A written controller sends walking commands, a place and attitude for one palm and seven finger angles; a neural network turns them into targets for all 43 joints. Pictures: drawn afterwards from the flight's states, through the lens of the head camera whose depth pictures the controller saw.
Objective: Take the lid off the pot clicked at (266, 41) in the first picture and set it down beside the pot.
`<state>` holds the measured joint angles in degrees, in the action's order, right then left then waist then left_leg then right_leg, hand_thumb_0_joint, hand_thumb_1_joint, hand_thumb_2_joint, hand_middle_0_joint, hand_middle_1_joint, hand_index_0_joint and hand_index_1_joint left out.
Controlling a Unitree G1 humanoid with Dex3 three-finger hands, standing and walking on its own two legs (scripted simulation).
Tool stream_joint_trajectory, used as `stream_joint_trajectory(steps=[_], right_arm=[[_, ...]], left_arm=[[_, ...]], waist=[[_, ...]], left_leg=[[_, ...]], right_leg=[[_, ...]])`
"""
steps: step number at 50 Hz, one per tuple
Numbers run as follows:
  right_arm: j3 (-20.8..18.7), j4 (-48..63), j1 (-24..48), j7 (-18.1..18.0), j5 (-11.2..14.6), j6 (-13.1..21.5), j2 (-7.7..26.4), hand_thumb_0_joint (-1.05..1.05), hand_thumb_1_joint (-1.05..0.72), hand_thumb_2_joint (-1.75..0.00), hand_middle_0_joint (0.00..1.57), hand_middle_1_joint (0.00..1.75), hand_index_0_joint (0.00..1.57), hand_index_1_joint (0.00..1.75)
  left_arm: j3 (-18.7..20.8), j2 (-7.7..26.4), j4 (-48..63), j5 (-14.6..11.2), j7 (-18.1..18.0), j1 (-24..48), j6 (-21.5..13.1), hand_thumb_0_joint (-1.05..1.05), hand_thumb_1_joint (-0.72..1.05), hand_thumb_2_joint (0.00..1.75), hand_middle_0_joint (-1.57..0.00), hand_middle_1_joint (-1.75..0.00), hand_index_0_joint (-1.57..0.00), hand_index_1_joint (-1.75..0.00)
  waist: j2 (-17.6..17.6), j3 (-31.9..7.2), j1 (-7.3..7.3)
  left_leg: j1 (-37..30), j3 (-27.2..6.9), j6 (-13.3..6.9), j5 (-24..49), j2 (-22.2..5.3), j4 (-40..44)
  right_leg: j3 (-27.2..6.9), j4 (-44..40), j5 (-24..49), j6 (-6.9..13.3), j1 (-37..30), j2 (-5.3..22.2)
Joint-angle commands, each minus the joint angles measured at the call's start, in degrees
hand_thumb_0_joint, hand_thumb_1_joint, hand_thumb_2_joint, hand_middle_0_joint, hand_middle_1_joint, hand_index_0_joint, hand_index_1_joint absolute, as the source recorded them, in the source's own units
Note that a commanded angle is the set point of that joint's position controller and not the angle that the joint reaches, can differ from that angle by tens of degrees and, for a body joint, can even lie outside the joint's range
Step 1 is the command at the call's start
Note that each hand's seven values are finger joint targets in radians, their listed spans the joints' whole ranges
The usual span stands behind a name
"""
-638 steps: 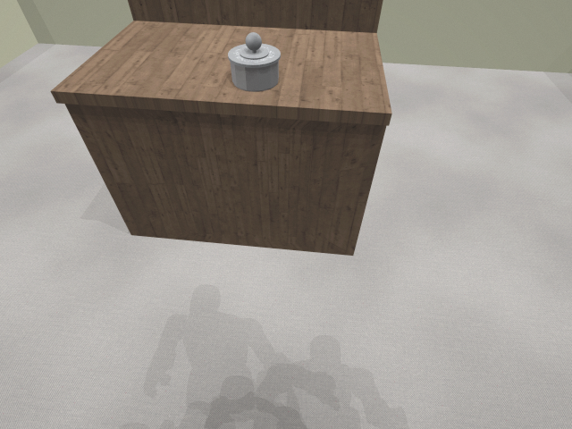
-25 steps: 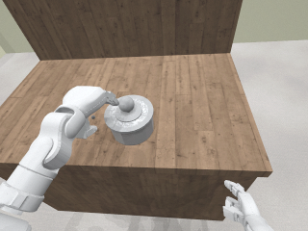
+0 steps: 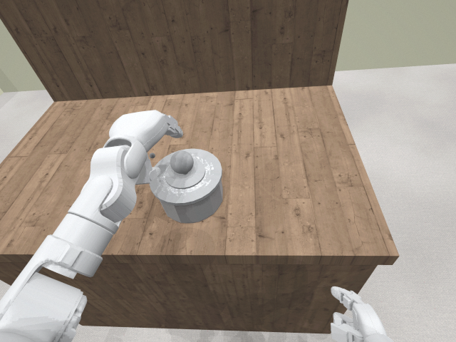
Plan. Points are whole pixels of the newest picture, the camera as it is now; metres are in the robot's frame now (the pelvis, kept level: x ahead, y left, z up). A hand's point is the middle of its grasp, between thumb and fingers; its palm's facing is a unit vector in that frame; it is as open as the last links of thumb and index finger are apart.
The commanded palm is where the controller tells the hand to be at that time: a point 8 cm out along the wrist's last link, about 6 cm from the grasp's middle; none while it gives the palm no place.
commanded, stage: move the open hand above the knob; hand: left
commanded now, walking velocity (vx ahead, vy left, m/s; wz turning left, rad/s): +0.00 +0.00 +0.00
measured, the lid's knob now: (182, 162) +0.45 +0.13 +0.08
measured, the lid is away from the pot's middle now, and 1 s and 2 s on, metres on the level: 0.00 0.00 0.00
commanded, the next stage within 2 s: none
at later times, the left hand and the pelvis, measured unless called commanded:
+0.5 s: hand (173, 125) +0.43 +0.12 +0.18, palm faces -0.07 -0.05 -1.00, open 10.3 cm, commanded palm +0.40 +0.13 +0.22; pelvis +0.01 -0.01 +0.00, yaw +0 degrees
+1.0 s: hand (175, 159) +0.39 +0.12 +0.14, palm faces -0.22 -0.02 -0.98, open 10.4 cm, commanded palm +0.39 +0.14 +0.22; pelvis +0.00 +0.00 +0.00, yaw +0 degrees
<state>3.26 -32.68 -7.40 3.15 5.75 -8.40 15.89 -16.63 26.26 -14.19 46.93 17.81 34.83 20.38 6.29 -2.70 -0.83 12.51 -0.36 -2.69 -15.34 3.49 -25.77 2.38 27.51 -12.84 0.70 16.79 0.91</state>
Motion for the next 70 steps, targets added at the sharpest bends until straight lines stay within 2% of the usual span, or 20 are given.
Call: stream_joint_trajectory(steps=[1, 4, 12, 14, 17, 19, 25, 28, 33, 35, 40, 43, 48, 50, 52, 55, 58, 63, 67, 70], right_arm=[[-2.2, 10.5, 11.0, -1.6, -0.6, 3.2, 5.2, 0.00, -0.90, -0.90, 0.20, 0.30, 0.20, 0.30], [-0.9, 5.7, 8.0, -4.5, -1.5, 6.6, 3.9, 0.00, -0.90, -0.90, 0.20, 0.30, 0.20, 0.30], [-1.8, 8.1, 9.2, -0.3, 0.6, 2.6, 4.8, 0.00, -0.90, -0.90, 0.20, 0.30, 0.20, 0.30], [-2.4, 9.3, 10.3, -0.3, 0.2, 1.6, 5.0, 0.00, -0.90, -0.90, 0.20, 0.30, 0.20, 0.30], [-2.0, 9.5, 11.1, -2.4, -1.3, 3.8, 5.1, 0.00, -0.90, -0.90, 0.20, 0.30, 0.20, 0.30], [-1.3, 6.3, 7.7, -3.8, -1.6, 5.9, 3.8, 0.00, -0.90, -0.90, 0.20, 0.30, 0.20, 0.30], [-0.2, 5.6, 7.4, -2.9, 0.0, 3.6, 4.8, 0.00, -0.90, -0.90, 0.20, 0.30, 0.20, 0.30], [-1.5, 9.8, 10.7, -1.0, 0.4, 2.0, 4.7, 0.00, -0.90, -0.90, 0.20, 0.30, 0.20, 0.30], [-1.9, 9.2, 9.4, -3.3, -0.9, 4.8, 4.1, 0.00, -0.90, -0.90, 0.20, 0.30, 0.20, 0.30], [-1.1, 5.8, 7.1, -4.7, -1.3, 6.0, 3.8, 0.00, -0.90, -0.90, 0.20, 0.30, 0.20, 0.30], [-0.3, 4.4, 7.6, -3.2, -0.1, 3.9, 4.4, 0.00, -0.90, -0.90, 0.20, 0.30, 0.20, 0.30], [-1.4, 8.6, 10.8, -1.0, 0.4, 2.3, 4.2, 0.00, -0.90, -0.90, 0.20, 0.30, 0.20, 0.30], [-1.6, 9.7, 11.1, -2.8, -0.9, 3.8, 4.0, 0.00, -0.90, -0.90, 0.20, 0.30, 0.20, 0.30], [-0.8, 6.0, 8.6, -4.4, -1.1, 5.0, 3.7, 0.00, -0.90, -0.90, 0.20, 0.30, 0.20, 0.30], [-0.5, 4.3, 7.7, -5.0, -1.1, 4.9, 4.2, 0.00, -0.90, -0.90, 0.20, 0.30, 0.20, 0.30], [0.1, 4.8, 8.9, -3.8, -0.5, 3.8, 3.8, 0.00, -0.90, -0.90, 0.20, 0.30, 0.20, 0.30], [-0.8, 8.1, 10.3, -1.7, 0.1, 2.5, 4.4, 0.00, -0.90, -0.90, 0.20, 0.30, 0.20, 0.30], [-1.5, 10.4, 11.4, -3.3, -0.6, 3.9, 3.9, 0.00, -0.90, -0.90, 0.20, 0.30, 0.20, 0.30], [-1.3, 4.5, 5.7, -4.9, -1.2, 6.4, 4.6, 0.00, -0.90, -0.90, 0.20, 0.30, 0.20, 0.30], [0.0, 2.7, 6.4, -4.6, -0.6, 4.4, 4.3, 0.00, -0.90, -0.90, 0.20, 0.30, 0.20, 0.30]], left_arm=[[10.4, 20.9, 24.2, 4.0, -1.9, 40.9, -3.2, 0.00, -0.36, 1.50, -0.82, -0.08, -0.82, -0.08], [18.1, 30.5, 17.0, 5.6, -5.4, 50.0, -3.1, 0.00, -0.36, 1.50, -0.82, -0.08, -0.82, -0.08], [-7.5, -9.2, -6.5, 0.0, -0.1, 15.4, 0.5, 0.00, -0.36, 1.50, -0.82, -0.08, -0.82, -0.08], [-4.4, -1.6, 4.0, 2.0, 0.3, 27.4, -0.3, 0.00, -0.36, 1.50, -0.82, -0.08, -0.82, -0.08], [12.5, 23.7, 21.4, 4.1, -2.3, 53.5, -2.4, 0.00, -0.36, 1.50, -0.82, -0.08, -0.82, -0.08], [16.7, 28.2, 15.4, 5.7, -4.1, 54.4, -2.3, 0.00, -0.36, 1.50, -0.82, -0.08, -0.82, -0.08], [2.4, 3.0, -15.6, 1.0, -3.0, 17.4, 0.2, 0.00, -0.36, 1.50, -0.82, -0.08, -0.82, -0.08], [-4.8, -4.5, -3.3, 1.2, 0.0, 18.7, 0.0, 0.00, -0.36, 1.50, -0.82, -0.08, -0.82, -0.08], [11.4, 23.1, 22.5, 3.7, -2.2, 56.1, -2.4, 0.00, -0.36, 1.50, -0.82, -0.08, -0.82, -0.08], [15.1, 25.8, 12.5, 4.7, -3.8, 51.6, -2.0, 0.00, -0.36, 1.50, -0.82, -0.08, -0.82, -0.08], [2.1, 3.5, -12.5, 1.4, -3.0, 23.0, 0.8, 0.00, -0.36, 1.50, -0.82, -0.08, -0.82, -0.08], [-7.4, -7.7, -4.7, 1.0, 0.2, 19.2, 0.5, 0.00, -0.36, 1.50, -0.82, -0.08, -0.82, -0.08], [9.2, 19.8, 21.2, 4.0, -1.3, 52.4, -2.4, 0.00, -0.36, 1.50, -0.82, -0.08, -0.82, -0.08], [13.6, 23.9, 11.0, 4.8, -3.1, 52.2, -1.4, 0.00, -0.36, 1.50, -0.82, -0.08, -0.82, -0.08], [14.5, 22.5, 2.2, 3.6, -4.8, 44.2, -0.4, 0.00, -0.36, 1.50, -0.82, -0.08, -0.82, -0.08], [3.3, 5.1, -10.7, 1.7, -3.6, 26.5, 0.8, 0.00, -0.36, 1.50, -0.82, -0.08, -0.82, -0.08], [-5.3, -5.6, -8.6, 1.4, -0.6, 19.4, 0.8, 0.00, -0.36, 1.50, -0.82, -0.08, -0.82, -0.08], [6.4, 16.5, 19.0, 4.0, -1.4, 52.8, -2.4, 0.00, -0.36, 1.50, -0.82, -0.08, -0.82, -0.08], [14.0, 22.2, 4.3, 3.7, -4.6, 47.8, -1.5, 0.00, -0.36, 1.50, -0.82, -0.08, -0.82, -0.08], [4.4, 7.0, -15.1, 2.0, -4.0, 31.1, 1.3, 0.00, -0.36, 1.50, -0.82, -0.08, -0.82, -0.08]], waist=[[-3.6, -23.0, 1.19], [-2.1, -27.2, 0.38], [-12.2, -8.2, 2.42], [-9.6, -15.7, 2.61], [-3.4, -30.1, 1.33], [-2.6, -32.1, 0.46], [-14.3, -7.8, 0.16], [-10.7, -13.8, 1.31], [-1.5, -31.3, 2.08], [-3.0, -28.8, 1.03], [-12.1, -8.8, 0.65], [-9.4, -12.4, 1.64], [-3.0, -29.2, 1.70], [-4.6, -25.2, 1.18], [-7.2, -19.9, 0.15], [-10.7, -9.5, 0.18], [-10.2, -11.0, 1.10], [-2.9, -28.6, 2.04], [-3.4, -23.7, 1.30], [-13.2, -7.7, 1.28]], left_leg=[[-4.5, -2.6, -0.7, 15.2, -1.6, 2.9], [-4.5, -3.9, -0.7, 18.9, -1.3, 2.7], [2.0, 0.4, 0.6, 15.3, -2.3, 2.2], [-0.6, 0.0, -0.3, 15.4, -1.9, 1.8], [-5.2, -2.9, -1.4, 20.4, -0.9, 1.1], [-5.5, -3.7, -1.3, 25.2, -0.9, 1.5], [5.1, 0.5, 0.8, 14.0, -2.2, 4.0], [1.3, 1.1, 0.1, 16.3, -2.2, 2.6], [-7.2, -3.2, -1.8, 20.4, -0.7, 1.7], [-5.7, -3.2, -1.3, 22.4, -1.0, 2.3], [3.2, -0.9, 0.7, 13.9, -2.0, 4.4], [0.0, 0.2, 0.4, 15.1, -2.0, 2.9], [-6.6, -3.2, -1.4, 19.5, -0.9, 2.4], [-4.3, -3.3, -1.1, 18.3, -1.2, 3.5], [-1.4, -2.5, -0.5, 16.7, -1.4, 4.5], [2.6, -1.1, 0.7, 13.0, -2.0, 5.2], [0.9, -0.1, 0.7, 13.6, -2.4, 3.9], [-6.3, -2.8, -1.3, 15.7, -1.3, 3.2], [-5.4, -3.7, -0.7, 18.2, -1.7, 3.7], [3.1, -1.4, 0.4, 11.2, -2.2, 5.7]], right_leg=[[-2.0, -0.4, 13.0, 1.6, -14.1, 0.5], [-2.9, 0.8, 17.3, 1.8, -18.3, 0.0], [0.5, -1.7, 16.2, 1.1, -5.9, 0.6], [-0.4, -0.9, 16.1, 1.2, -9.5, 1.0], [-3.0, 1.3, 22.0, 1.6, -19.6, 1.0], [-3.4, 2.1, 25.8, 1.6, -22.2, 0.4], [-0.7, -1.5, 16.7, 0.5, -10.5, 0.9], [-0.7, -0.9, 18.4, 0.9, -11.0, 1.2], [-3.3, 0.8, 21.7, 1.2, -19.3, 0.5], [-3.0, 0.5, 22.7, 1.5, -19.5, 0.2], [-0.2, -2.0, 14.2, 1.0, -9.5, 0.7], [-0.1, -1.5, 15.4, 1.2, -8.5, 1.0], [-2.7, 0.4, 19.2, 1.6, -17.8, 0.5], [-2.5, -0.4, 18.0, 1.6, -17.5, 0.2], [-2.2, -1.6, 16.2, 1.7, -16.6, 0.1], [-0.3, -2.2, 12.1, 1.3, -9.9, 0.6], [0.3, -1.8, 12.5, 1.4, -7.8, 0.7], [-2.6, -0.4, 14.8, 1.6, -16.2, 0.7], [-1.6, -1.6, 15.4, 2.2, -14.5, -0.4], [0.1, -3.2, 10.0, 1.2, -8.3, 0.2]])
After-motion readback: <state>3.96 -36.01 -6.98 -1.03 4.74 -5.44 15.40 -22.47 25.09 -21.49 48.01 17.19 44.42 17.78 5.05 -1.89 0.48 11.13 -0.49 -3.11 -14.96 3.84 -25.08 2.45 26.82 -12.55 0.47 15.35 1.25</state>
